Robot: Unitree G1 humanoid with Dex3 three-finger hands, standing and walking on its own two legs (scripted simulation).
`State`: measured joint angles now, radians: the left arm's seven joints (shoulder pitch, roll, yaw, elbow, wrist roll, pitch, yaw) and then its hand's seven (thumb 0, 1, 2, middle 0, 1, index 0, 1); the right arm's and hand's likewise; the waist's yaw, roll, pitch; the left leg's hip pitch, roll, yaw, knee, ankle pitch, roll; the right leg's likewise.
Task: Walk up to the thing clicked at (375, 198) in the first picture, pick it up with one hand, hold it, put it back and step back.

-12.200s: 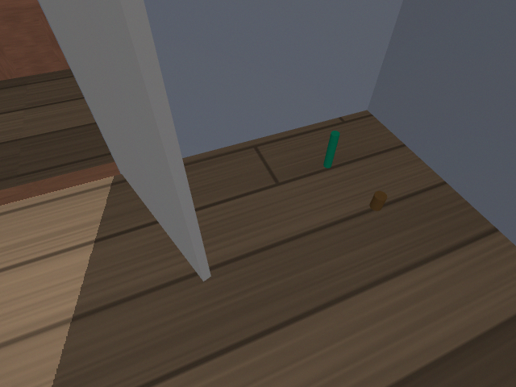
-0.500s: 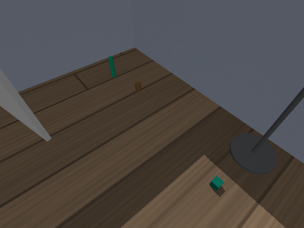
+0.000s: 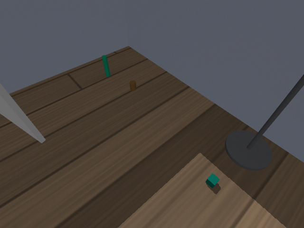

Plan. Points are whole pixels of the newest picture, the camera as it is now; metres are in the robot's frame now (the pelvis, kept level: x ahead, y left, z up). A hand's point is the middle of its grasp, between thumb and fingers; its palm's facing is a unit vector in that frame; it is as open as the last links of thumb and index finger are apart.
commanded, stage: stand
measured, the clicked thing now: (133, 85) +1.49 +0.24 -0.74
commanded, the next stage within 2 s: walk up in 1.70 s
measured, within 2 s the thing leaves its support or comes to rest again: neither
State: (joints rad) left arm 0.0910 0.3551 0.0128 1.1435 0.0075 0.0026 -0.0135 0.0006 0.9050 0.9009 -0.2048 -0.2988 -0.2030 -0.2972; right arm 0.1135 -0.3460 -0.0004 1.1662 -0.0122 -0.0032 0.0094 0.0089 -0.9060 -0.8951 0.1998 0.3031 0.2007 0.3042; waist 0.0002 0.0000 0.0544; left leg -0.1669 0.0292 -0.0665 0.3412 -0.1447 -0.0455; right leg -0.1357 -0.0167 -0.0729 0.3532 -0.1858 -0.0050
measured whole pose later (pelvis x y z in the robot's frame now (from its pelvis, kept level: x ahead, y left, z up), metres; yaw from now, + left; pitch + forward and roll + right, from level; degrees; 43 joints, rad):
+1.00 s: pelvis +0.02 +0.01 +0.00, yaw +0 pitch -2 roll +0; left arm 0.10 0.35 0.01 1.14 0.01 0.00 -0.01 0.00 0.91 0.90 -0.20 -0.30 -0.20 -0.30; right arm 0.09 -0.35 0.01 1.14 -0.01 -0.01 0.00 0.01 -0.91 -0.90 0.20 0.30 0.20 0.30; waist 0.01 0.00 0.05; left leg -0.13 0.02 -0.06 0.32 -0.16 -0.04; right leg -0.09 -0.02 -0.07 0.32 -0.19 0.01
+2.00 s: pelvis +0.08 +0.05 -0.02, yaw +2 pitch -2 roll +0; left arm 0.28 0.46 0.10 1.02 0.05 -0.01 -0.07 0.00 0.90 0.90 -0.21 -0.30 -0.20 -0.30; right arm 0.21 -0.44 -0.11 1.00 -0.05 -0.07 0.07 0.01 -0.90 -0.90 0.20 0.30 0.20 0.30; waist 0.03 -0.04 0.03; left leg -0.34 0.05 0.06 0.60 -0.21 0.00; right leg -0.13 -0.09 -0.05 0.68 -0.49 -0.05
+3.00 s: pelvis +0.52 +0.04 -0.01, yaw +0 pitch -3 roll +1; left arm 0.33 0.45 0.04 0.91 0.00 -0.05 -0.05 0.00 0.91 0.90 -0.20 -0.30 -0.20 -0.30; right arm 0.23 -0.38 -0.05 0.83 0.00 -0.09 0.06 0.01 -0.90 -0.89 0.20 0.30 0.20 0.30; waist 0.01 -0.08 0.08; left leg -0.27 0.03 0.12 0.53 -0.22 0.03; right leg -0.42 -0.05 0.02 1.05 -0.36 -0.03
